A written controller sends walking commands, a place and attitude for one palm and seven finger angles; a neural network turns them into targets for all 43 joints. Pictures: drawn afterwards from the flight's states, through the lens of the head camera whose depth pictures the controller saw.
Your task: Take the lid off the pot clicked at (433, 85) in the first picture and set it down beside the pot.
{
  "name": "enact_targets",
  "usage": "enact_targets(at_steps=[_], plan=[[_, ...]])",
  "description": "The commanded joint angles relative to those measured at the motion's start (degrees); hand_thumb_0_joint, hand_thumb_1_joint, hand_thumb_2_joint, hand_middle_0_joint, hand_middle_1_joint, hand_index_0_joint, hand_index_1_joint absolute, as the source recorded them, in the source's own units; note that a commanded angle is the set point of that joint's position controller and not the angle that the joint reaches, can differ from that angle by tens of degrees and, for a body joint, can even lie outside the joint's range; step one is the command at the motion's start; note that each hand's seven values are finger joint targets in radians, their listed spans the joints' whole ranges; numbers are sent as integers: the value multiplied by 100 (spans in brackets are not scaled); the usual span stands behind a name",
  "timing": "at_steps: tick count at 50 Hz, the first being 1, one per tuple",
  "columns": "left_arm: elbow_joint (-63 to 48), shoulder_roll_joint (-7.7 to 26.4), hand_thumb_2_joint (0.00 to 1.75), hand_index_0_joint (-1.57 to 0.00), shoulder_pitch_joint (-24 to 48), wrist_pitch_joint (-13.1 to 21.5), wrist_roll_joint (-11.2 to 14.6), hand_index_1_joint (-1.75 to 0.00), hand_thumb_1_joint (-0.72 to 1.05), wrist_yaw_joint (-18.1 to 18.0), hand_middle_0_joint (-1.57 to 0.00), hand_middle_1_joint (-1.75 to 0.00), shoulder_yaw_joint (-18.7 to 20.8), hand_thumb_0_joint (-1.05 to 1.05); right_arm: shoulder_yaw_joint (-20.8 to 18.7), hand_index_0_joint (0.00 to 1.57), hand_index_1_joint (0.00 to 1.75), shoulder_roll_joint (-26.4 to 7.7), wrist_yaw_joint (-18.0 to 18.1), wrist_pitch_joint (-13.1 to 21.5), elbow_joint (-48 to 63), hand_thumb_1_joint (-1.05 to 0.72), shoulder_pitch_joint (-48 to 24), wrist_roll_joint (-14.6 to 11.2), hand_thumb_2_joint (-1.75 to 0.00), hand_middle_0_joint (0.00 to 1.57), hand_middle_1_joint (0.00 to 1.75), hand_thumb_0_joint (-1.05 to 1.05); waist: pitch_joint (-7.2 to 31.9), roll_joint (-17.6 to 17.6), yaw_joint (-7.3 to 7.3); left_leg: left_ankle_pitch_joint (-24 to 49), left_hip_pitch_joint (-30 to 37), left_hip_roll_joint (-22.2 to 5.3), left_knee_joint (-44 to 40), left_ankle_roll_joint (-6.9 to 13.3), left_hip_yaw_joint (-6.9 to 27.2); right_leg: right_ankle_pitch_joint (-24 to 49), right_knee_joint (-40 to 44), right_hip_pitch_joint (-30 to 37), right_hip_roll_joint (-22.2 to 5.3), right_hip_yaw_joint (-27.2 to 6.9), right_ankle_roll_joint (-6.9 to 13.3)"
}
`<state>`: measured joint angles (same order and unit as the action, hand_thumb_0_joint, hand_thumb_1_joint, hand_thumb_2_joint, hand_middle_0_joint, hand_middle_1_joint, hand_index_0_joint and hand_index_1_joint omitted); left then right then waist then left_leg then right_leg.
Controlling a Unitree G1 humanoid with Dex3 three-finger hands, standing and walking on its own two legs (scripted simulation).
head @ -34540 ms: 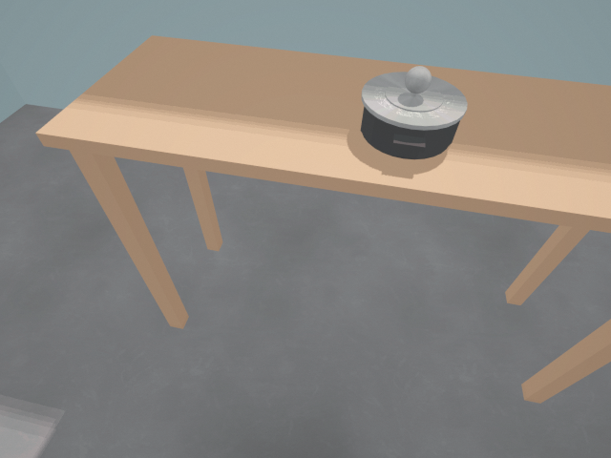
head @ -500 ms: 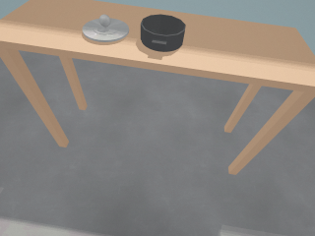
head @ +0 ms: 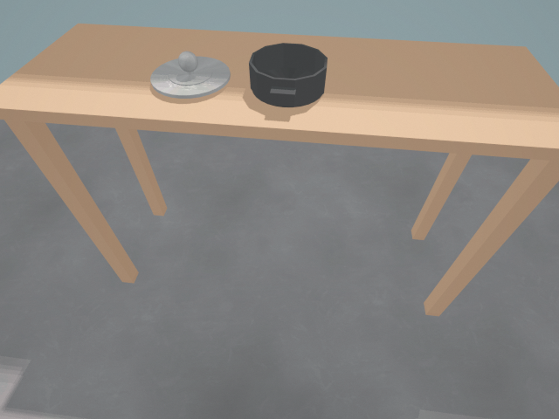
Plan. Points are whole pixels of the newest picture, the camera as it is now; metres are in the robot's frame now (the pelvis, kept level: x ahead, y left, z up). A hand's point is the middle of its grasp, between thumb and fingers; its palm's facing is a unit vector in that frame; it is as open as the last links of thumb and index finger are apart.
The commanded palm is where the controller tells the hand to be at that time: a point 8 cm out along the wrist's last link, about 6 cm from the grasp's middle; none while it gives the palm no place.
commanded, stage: let the arm hang, fingers relaxed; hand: left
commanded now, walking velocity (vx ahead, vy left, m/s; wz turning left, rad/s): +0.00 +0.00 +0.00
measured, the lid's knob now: (188, 61) +0.82 +0.24 +0.11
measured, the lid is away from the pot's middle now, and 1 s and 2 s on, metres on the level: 0.23 0.23 0.23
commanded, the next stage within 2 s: look to check the result in 0.80 s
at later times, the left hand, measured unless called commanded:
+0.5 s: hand out of the picture +0.04 +0.18 -0.18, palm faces -0.01 -0.98 -0.20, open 7.3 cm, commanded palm none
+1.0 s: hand out of the picture +0.05 +0.19 -0.18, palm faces -0.02 -0.98 -0.20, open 7.3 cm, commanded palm none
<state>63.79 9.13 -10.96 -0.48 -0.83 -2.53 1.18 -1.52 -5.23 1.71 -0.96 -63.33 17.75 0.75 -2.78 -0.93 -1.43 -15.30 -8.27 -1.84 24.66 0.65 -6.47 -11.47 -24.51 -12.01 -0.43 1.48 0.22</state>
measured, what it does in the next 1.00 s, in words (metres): stands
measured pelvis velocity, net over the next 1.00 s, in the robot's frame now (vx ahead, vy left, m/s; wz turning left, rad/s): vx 0.03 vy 0.01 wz -0.03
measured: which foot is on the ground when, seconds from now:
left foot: down 0.00-1.00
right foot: down 0.00-1.00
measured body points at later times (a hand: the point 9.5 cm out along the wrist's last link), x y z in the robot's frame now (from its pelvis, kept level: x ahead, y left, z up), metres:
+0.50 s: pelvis +0.02 +0.01 +0.00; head +0.05 +0.01 +0.45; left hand +0.04 +0.23 -0.16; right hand -0.01 -0.21 -0.16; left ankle -0.02 +0.11 -0.74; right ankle +0.02 -0.12 -0.74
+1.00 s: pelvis +0.03 +0.01 +0.00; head +0.06 +0.02 +0.45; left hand +0.05 +0.24 -0.16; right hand +0.00 -0.20 -0.16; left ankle -0.02 +0.11 -0.74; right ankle +0.02 -0.12 -0.74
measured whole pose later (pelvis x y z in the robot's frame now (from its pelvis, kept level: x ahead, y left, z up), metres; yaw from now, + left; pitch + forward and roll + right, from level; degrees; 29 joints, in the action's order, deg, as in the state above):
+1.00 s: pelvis +0.03 +0.01 +0.00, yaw -2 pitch -1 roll -1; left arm 65.0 8.8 -13.0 -0.4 -0.8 -2.6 1.3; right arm -1.9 -6.1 2.2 -0.3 -64.0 16.9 0.4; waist -4.1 -0.1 -1.3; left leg -17.6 -5.0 -1.6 23.4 1.3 -8.2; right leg -13.2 -23.6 -9.6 -0.4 -0.3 -0.9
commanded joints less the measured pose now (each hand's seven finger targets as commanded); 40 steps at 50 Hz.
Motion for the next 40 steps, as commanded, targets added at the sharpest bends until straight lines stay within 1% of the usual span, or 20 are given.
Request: enact_targets(at_steps=[1, 5, 6, 7, 10, 12, 13, 14, 17, 20, 22, 26, 28, 30, 31, 32, 35, 37, 38, 40], plan=[[-182, 489, 90, -20, -362, 79, 18, -30, 90, -21, -20, -30, 71, 0, -136, 20, 30, -601, 47, 73, 80, -90, 579, 16, -90, 20, 30, 0, -275, 131, 54, 468, -290, -533, -582, 192, 566, 644, 396, 0, -431, -482, 188], [-229, 511, 90, -20, -323, 102, 20, -30, 90, -19, -20, -30, 90, 0, -142, 20, 30, -622, 49, 101, 89, -90, 543, 15, -90, 20, 30, 0, -91, -15, 51, 797, -81, -550, -542, 182, 516, 957, 336, 75, -453, -494, 180], [-227, 524, 90, -20, -307, 112, 21, -30, 90, -19, -20, -30, 94, 0, -140, 20, 30, -624, 52, 108, 86, -90, 547, 13, -90, 20, 30, 0, -24, 20, 40, 891, -32, -560, -528, 175, 492, 1075, 326, 138, -456, -502, 185], [-220, 525, 90, -20, -307, 113, 25, -30, 90, -16, -20, -30, 97, 0, -138, 20, 30, -639, 55, 110, 94, -90, 520, 12, -90, 20, 30, 0, -35, 17, 47, 933, -7, -556, -517, 171, 478, 1145, 324, 137, -468, -505, 186], [-226, 522, 90, -20, -284, 102, 22, -30, 90, -16, -20, -30, 84, 0, -133, 20, 30, -644, 54, 93, 92, -90, 502, 10, -90, 20, 30, 0, -201, 52, 38, 763, -60, -565, -566, 165, 484, 959, 399, 68, -450, -509, 176], [-209, 527, 90, -20, -305, 109, 26, -30, 90, -12, -20, -30, 81, 0, -131, 20, 30, -669, 57, 102, 89, -90, 492, 15, -90, 20, 30, 0, -111, -46, 34, 886, 45, -561, -555, 164, 459, 1081, 389, 102, -449, -543, 180], [-206, 534, 90, -20, -319, 110, 21, -30, 90, -18, -20, -30, 83, 0, -134, 20, 30, -663, 57, 97, 100, -90, 499, -2, -90, 20, 30, 0, -112, -3, 34, 824, 48, -569, -541, 169, 476, 1013, 405, 83, -443, -533, 178], [-197, 552, 90, -20, -304, 111, 21, -30, 90, -12, -20, -30, 81, 0, -133, 20, 30, -677, 56, 102, 81, -90, 503, -1, -90, 20, 30, 0, -58, -48, 23, 851, 81, -571, -546, 169, 452, 1040, 409, 117, -452, -537, 170], [-157, 536, 90, -20, -341, 119, 29, -30, 90, -10, -20, -30, 72, 0, -124, 20, 30, -694, 65, 111, 67, -90, 486, 0, -90, 20, 30, 0, -5, 15, 33, 1018, 166, -574, -527, 166, 438, 1225, 406, 166, -471, -525, 173], [-142, 518, 90, -20, -349, 113, 29, -30, 90, -18, -20, -30, 58, 0, -120, 20, 30, -688, 72, 104, 53, -90, 489, -4, -90, 20, 30, 0, -100, 6, 16, 1009, 180, -591, -554, 168, 439, 1174, 417, 107, -454, -523, 165], [-115, 495, 90, -20, -396, 112, 29, -30, 90, -14, -20, -30, 55, 0, -119, 20, 30, -698, 78, 111, 53, -90, 481, -1, -90, 20, 30, 0, -48, -85, 29, 1098, 240, -597, -551, 171, 433, 1210, 399, 122, -453, -517, 164], [-76, 472, 90, -20, -437, 119, 26, -30, 90, -18, -20, -30, 55, 0, -125, 20, 30, -675, 92, 124, 39, -90, 496, -10, -90, 20, 30, 0, 9, -65, 20, 1302, 345, -610, -520, 184, 422, 1349, 369, 142, -457, -486, 155], [-66, 463, 90, -20, -465, 118, 22, -30, 90, -28, -20, -30, 53, 0, -129, 20, 30, -672, 92, 118, 43, -90, 487, -23, -90, 20, 30, 0, -37, 68, 16, 1295, 361, -617, -504, 187, 428, 1348, 368, 98, -440, -497, 151], [-57, 437, 90, -20, -461, 109, 21, -30, 90, -25, -20, -30, 52, 0, -121, 20, 30, -658, 96, 115, 27, -90, 494, -12, -90, 20, 30, 0, -121, -50, 20, 1261, 312, -624, -542, 189, 414, 1279, 371, 87, -452, -483, 143], [-52, 439, 90, -20, -481, 110, 23, -30, 90, -26, -20, -30, 47, 0, -118, 20, 30, -657, 99, 117, 23, -90, 494, -11, -90, 20, 30, 0, -81, -5, 15, 1281, 333, -624, -543, 187, 418, 1307, 360, 102, -440, -487, 144], [-50, 429, 90, -20, -481, 115, 21, -30, 90, -28, -20, -30, 53, 0, -124, 20, 30, -649, 102, 123, 19, -90, 511, -9, -90, 20, 30, 0, -27, -49, 13, 1360, 368, -632, -535, 186, 397, 1362, 338, 138, -442, -482, 145], [-49, 410, 90, -20, -484, 102, 18, -30, 90, -28, -20, -30, 52, 0, -116, 20, 30, -630, 101, 116, 16, -90, 495, -6, -90, 20, 30, 0, -173, -69, 16, 1272, 306, -640, -577, 194, 414, 1219, 333, 48, -430, -477, 135], [-37, 401, 90, -20, -525, 105, 16, -30, 90, -24, -20, -30, 56, 0, -122, 20, 30, -626, 102, 127, 16, -90, 474, -9, -90, 20, 30, 0, -100, -93, 33, 1280, 349, -633, -572, 206, 407, 1222, 339, 80, -439, -480, 132], [-44, 425, 90, -20, -530, 112, 12, -30, 90, -29, -20, -30, 55, 0, -128, 20, 30, -624, 97, 124, 33, -90, 491, -21, -90, 20, 30, 0, -80, 31, 24, 1270, 366, -630, -541, 207, 420, 1241, 340, 79, -432, -473, 130], [-47, 415, 90, -20, -517, 111, 18, -30, 90, -28, -20, -30, 49, 0, -129, 20, 30, -629, 97, 118, 18, -90, 472, -13, -90, 20, 30, 0, -169, 96, 21, 1260, 322, -611, -528, 202, 408, 1323, 346, 64, -449, -494, 130]])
